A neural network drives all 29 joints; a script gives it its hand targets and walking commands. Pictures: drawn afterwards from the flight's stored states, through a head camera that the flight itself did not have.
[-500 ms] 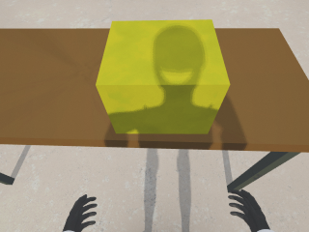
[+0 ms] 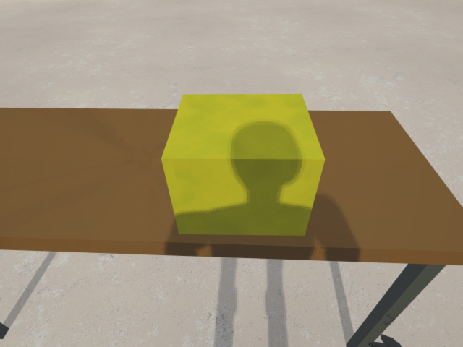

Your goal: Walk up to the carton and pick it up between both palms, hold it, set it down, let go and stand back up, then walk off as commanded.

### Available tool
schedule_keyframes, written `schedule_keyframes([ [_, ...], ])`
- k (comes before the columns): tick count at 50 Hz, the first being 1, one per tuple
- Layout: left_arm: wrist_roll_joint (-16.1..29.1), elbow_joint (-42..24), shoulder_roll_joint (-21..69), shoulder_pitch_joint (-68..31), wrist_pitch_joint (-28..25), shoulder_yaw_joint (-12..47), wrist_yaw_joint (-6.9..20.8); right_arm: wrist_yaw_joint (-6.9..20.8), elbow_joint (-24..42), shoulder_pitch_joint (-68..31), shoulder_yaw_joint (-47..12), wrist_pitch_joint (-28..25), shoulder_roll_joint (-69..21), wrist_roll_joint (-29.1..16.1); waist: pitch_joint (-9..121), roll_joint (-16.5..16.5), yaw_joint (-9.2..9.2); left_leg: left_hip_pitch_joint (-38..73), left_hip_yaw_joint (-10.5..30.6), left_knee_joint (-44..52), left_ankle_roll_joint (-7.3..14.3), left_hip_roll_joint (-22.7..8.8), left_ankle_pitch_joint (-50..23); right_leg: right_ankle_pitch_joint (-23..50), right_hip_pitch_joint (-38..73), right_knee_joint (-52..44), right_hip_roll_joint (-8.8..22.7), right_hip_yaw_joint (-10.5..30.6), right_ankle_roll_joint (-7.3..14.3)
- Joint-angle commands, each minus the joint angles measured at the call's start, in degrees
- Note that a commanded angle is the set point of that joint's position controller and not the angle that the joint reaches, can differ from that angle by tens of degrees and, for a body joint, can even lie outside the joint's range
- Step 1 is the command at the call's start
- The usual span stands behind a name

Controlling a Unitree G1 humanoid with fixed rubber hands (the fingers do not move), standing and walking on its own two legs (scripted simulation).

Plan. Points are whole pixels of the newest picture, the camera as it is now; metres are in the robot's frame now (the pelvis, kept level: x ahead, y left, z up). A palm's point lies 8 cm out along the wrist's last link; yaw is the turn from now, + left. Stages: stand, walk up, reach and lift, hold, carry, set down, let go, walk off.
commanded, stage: stand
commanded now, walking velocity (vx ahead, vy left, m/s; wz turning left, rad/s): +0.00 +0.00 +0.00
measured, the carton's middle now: (241, 162) +0.47 +0.00 +0.10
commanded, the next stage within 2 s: walk off in 1.78 s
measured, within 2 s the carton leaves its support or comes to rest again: neither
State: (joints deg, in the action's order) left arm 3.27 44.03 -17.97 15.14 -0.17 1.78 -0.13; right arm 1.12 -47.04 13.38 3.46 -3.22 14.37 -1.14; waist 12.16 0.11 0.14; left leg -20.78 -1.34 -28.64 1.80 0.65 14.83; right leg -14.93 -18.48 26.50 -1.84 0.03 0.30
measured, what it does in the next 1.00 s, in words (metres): stands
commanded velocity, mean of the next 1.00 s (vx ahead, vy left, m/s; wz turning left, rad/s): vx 0.00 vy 0.00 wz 0.00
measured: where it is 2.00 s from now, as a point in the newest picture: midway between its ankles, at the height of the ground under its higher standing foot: outside the picture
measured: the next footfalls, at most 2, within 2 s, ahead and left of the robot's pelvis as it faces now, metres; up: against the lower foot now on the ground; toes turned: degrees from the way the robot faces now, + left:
none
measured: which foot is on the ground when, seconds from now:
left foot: down 0.00-1.00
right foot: down 0.00-1.00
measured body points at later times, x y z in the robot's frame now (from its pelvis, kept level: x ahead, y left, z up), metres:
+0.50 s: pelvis -0.04 +0.00 +0.00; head -0.06 +0.00 +0.45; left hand +0.04 +0.28 -0.12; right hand +0.05 -0.27 -0.13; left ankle -0.01 +0.10 -0.74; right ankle -0.02 -0.11 -0.74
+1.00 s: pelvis -0.04 +0.00 +0.00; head -0.07 +0.00 +0.45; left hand +0.02 +0.28 -0.13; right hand +0.03 -0.27 -0.13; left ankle -0.01 +0.10 -0.74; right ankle -0.02 -0.11 -0.74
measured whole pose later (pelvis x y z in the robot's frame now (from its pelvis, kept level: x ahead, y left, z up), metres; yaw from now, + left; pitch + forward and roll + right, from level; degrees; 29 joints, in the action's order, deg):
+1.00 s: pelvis -0.04 +0.00 +0.00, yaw +0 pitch +3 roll -1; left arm 3.3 55.7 -18.0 15.2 -1.5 1.7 0.0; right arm 1.2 -56.7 13.4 3.7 -2.5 14.6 -1.1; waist 7.2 0.9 0.1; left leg -20.5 -1.4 -28.6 1.8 0.7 11.4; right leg -11.8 -18.5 27.1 -1.8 0.0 0.5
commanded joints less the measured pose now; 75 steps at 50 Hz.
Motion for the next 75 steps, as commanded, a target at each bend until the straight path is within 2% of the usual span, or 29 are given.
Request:
schedule_keyframes([
  [1, -6.8, -0.7, -12.9, 0.3, -4.8, -6.8, -0.1, -0.5, 0.7, 1.4, 3.8, -2.3, 15.8, 4.5, -2.7, 2.1, -0.03, 10.6, 8.6, 4.1, 0.6, -7.8, -18.2, 14.1, 6.5, -1.0, 7.3, 5.2, 2.2],
  [6, -6.8, 1.7, -13.1, 0.9, -5.0, -6.2, -0.1, -0.5, -0.8, 1.5, 3.6, -2.1, 15.5, 4.4, -4.7, 1.2, -0.27, 8.7, 8.8, 5.2, 1.4, -7.5, -9.6, 10.1, 5.3, -3.2, 7.8, 6.6, 2.8],
  [7, -6.6, 2.2, -13.9, -0.5, -5.0, -6.5, 0.0, -0.6, -0.8, 1.0, 3.7, -2.1, 15.6, 4.5, -4.4, -0.6, 0.26, 8.7, 8.7, 5.6, 1.5, -7.4, -8.7, 9.8, 5.4, -3.1, 7.8, 6.5, 2.8],
  [8, -6.5, 2.8, -13.9, -0.2, -5.0, -6.4, 0.0, -0.6, -1.5, 1.5, 3.7, -2.1, 16.2, 4.4, -4.5, 1.1, 0.18, 8.7, 8.6, 5.6, 1.6, -7.4, -8.2, 9.0, 5.4, -3.9, 7.8, 7.1, 2.9],
  [9, -6.4, 2.9, -13.3, -0.6, -5.1, -5.9, 0.0, -0.7, -1.8, 1.2, 3.6, -2.0, 15.8, 4.4, -5.8, -0.4, 0.01, 8.5, 8.7, 5.8, 1.5, -7.2, -7.8, 8.4, 4.4, -4.2, 7.7, 7.0, 2.8],
  [12, -6.6, 3.4, -13.6, -1.5, -5.2, -6.0, -0.1, -0.4, -2.7, 0.8, 3.5, -1.9, 15.7, 4.2, -4.8, -0.9, 0.47, 9.4, 8.4, 6.0, 1.8, -7.2, -6.8, 7.9, 4.4, -4.6, 7.8, 7.5, 2.9],
  [15, -6.3, 4.7, -13.9, -1.5, -5.3, -5.9, -0.1, -0.4, -3.7, 0.2, 3.4, -1.8, 15.8, 4.1, -5.1, 1.0, 0.1, 8.8, 9.2, 7.0, 2.2, -7.6, -5.0, 5.8, 4.7, -5.0, 7.7, 7.8, 2.9],
  [17, -6.2, 5.6, -13.6, -1.0, -5.1, -5.7, -0.1, -0.4, -4.5, 0.2, 3.6, -1.7, 16.2, 4.1, -5.8, -0.4, 0.09, 8.9, 8.5, 7.5, 1.8, -7.1, -3.7, 4.3, 4.5, -5.3, 7.6, 8.0, 2.8],
  [24, -6.3, 7.4, -13.6, -1.2, -5.0, -5.3, -0.2, -0.3, -6.2, -1.0, 3.4, -1.3, 16.1, 3.7, -7.2, 1.7, 0.09, 8.0, 10.0, 9.4, 2.0, -8.0, 0.4, 2.6, 4.3, -5.5, 7.1, 7.5, 2.7],
  [25, -6.1, 7.2, -13.7, -0.8, -4.9, -5.3, -0.1, -0.5, -6.5, -0.3, 3.4, -1.3, 16.3, 3.8, -7.1, 1.1, 0.01, 7.7, 10.1, 9.6, 2.1, -8.1, 1.0, 1.8, 4.7, -5.3, 7.3, 7.9, 2.7],
  [27, -6.0, 8.1, -13.4, -0.6, -5.0, -5.2, -0.1, -0.3, -6.8, -1.1, 3.1, -1.4, 15.5, 3.5, -6.6, 1.5, -0.32, 8.0, 10.1, 9.8, 1.9, -7.8, 1.2, 2.1, 5.5, -5.6, 7.4, 7.8, 2.7],
  [30, -6.1, 8.4, -14.0, -1.7, -5.0, -5.4, -0.3, -0.4, -7.0, -1.1, 3.2, -1.4, 16.1, 3.6, -6.3, 1.8, 0.48, 9.1, 9.9, 9.4, 1.8, -8.3, -1.0, 3.6, 5.1, -5.6, 7.5, 7.8, 2.8],
  [31, -6.0, 8.4, -13.3, -1.2, -5.0, -5.1, -0.1, -0.5, -7.1, -1.2, 3.1, -1.5, 16.0, 3.5, -6.6, 2.2, -0.09, 8.4, 10.0, 9.3, 1.9, -8.4, -1.4, 3.9, 5.2, -5.8, 7.5, 7.6, 2.6],
  [34, -5.8, 8.9, -13.5, -1.4, -5.0, -5.1, -0.2, -0.5, -8.0, -0.1, 2.9, -1.1, 15.7, 3.3, -6.4, 1.5, 0.31, 9.0, 9.9, 9.6, 1.7, -8.3, -2.2, 4.4, 5.7, -5.1, 7.6, 7.6, 2.7],
  [36, -5.7, 9.1, -13.6, -1.0, -5.0, -4.9, -0.3, -0.7, -8.0, -0.7, 3.0, -1.1, 15.8, 3.0, -6.6, 2.7, -0.05, 9.5, 9.9, 8.8, 1.7, -8.4, -4.4, 5.2, 5.3, -5.4, 7.6, 7.7, 2.8],
  [38, -5.7, 9.2, -13.1, -1.6, -4.9, -4.7, -0.3, -0.7, -7.8, -0.7, 2.8, -1.4, 15.9, 3.0, -6.4, 1.4, 0.15, 9.8, 9.8, 8.5, 1.6, -8.5, -4.8, 5.5, 5.1, -5.8, 7.7, 7.7, 2.8],
  [45, -5.6, 9.8, -13.6, -1.4, -5.0, -4.7, -0.3, -0.8, -8.3, -1.1, 2.6, -1.1, 15.4, 2.8, -6.7, 2.3, 0.03, 9.1, 9.4, 9.5, 1.5, -8.3, -1.6, 4.4, 5.4, -5.6, 7.9, 7.8, 2.9],
  [47, -5.6, 10.5, -13.4, -1.1, -4.8, -4.6, -0.4, -0.7, -8.5, -1.3, 2.5, -1.1, 15.8, 2.6, -7.9, 1.2, 0.27, 8.3, 9.9, 9.5, 1.7, -8.3, -0.8, 3.7, 4.8, -6.2, 7.8, 7.8, 3.1],
  [48, -5.6, 10.5, -13.4, -0.6, -4.8, -4.7, -0.3, -0.8, -8.8, -1.3, 2.5, -0.9, 16.0, 2.9, -8.1, 2.1, -0.37, 8.3, 9.7, 9.5, 1.8, -8.3, 0.4, 3.1, 4.9, -6.3, 7.9, 8.2, 3.0],
  [50, -5.5, 10.1, -13.0, -1.1, -4.8, -4.5, -0.3, -0.8, -8.5, -1.4, 2.5, -0.9, 15.9, 2.9, -7.3, 1.5, -0.01, 8.8, 9.8, 9.8, 1.7, -8.4, 1.1, 3.2, 5.0, -6.2, 7.8, 8.1, 3.0],
  [54, -5.5, 10.9, -13.4, -1.2, -4.8, -4.5, -0.3, -0.8, -8.8, -1.1, 2.3, -1.2, 15.6, 2.5, -7.1, 0.8, 0.02, 9.5, 10.0, 10.0, 1.7, -8.4, -1.3, 4.5, 5.0, -6.0, 7.6, 7.7, 2.8],
  [57, -5.4, 10.8, -13.4, -1.8, -4.8, -4.5, -0.4, -1.0, -9.1, -0.9, 2.4, -1.1, 16.3, 2.7, -7.0, 2.1, 0.25, 10.3, 9.3, 9.0, 1.6, -8.5, -3.8, 6.3, 4.8, -6.1, 8.0, 8.2, 3.0],
  [58, -5.4, 10.8, -13.7, -1.9, -4.8, -4.7, -0.5, -0.9, -9.0, -0.7, 2.2, -1.1, 15.7, 2.4, -5.9, 1.1, 0.45, 10.3, 9.2, 9.3, 1.6, -8.3, -4.3, 6.2, 5.8, -5.8, 8.1, 7.7, 2.9],
  [59, -5.4, 10.7, -13.3, -1.9, -4.7, -4.5, -0.5, -0.9, -9.1, -1.3, 2.1, -1.0, 15.6, 2.5, -6.2, 0.6, 0.21, 10.6, 9.6, 9.1, 1.7, -8.5, -3.9, 5.6, 5.3, -5.9, 7.9, 7.5, 2.9],
  [62, -5.4, 10.9, -13.8, -2.0, -4.8, -4.6, -0.5, -0.9, -9.0, -1.3, 2.0, -0.9, 15.3, 2.5, -7.2, 2.3, 0.18, 9.5, 9.9, 9.9, 1.6, -8.7, -2.0, 4.7, 5.0, -5.5, 7.9, 7.5, 2.9],
  [65, -5.4, 11.3, -13.1, -1.2, -4.6, -4.4, -0.4, -0.9, -9.1, -2.1, 2.0, -0.9, 15.4, 2.6, -8.4, 2.0, -0.32, 8.3, 10.0, 10.4, 1.7, -8.6, 0.4, 4.0, 4.8, -6.0, 7.8, 7.6, 2.9],
  [67, -5.5, 11.2, -13.3, -2.1, -4.7, -4.4, -0.3, -1.0, -9.0, -2.4, 2.0, -1.1, 16.0, 2.5, -7.7, 0.7, -0.13, 8.8, 9.6, 9.9, 1.7, -8.7, -0.9, 4.3, 4.5, -6.3, 7.9, 8.0, 2.9],
  [69, -5.2, 11.3, -13.5, -1.8, -4.6, -4.4, -0.4, -0.9, -9.2, -1.8, 2.0, -1.1, 16.0, 2.5, -7.9, 2.2, -0.13, 8.7, 9.9, 10.5, 1.6, -8.7, -0.2, 4.2, 5.0, -5.9, 7.9, 7.8, 2.9],
  [75, -5.2, 12.0, -12.5, -1.2, -4.6, -4.2, -0.3, -1.0, -9.4, -1.8, 1.9, -1.0, 16.1, 2.7, -9.2, 1.2, -0.18, 8.1, 10.5, 11.3, 1.5, -9.0, 2.8, 3.3, 4.0, -5.6, 7.4, 7.4, 2.7],
])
